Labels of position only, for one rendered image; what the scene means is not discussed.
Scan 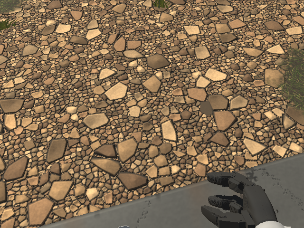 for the right robot hand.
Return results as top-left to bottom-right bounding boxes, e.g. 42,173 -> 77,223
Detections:
200,171 -> 278,228

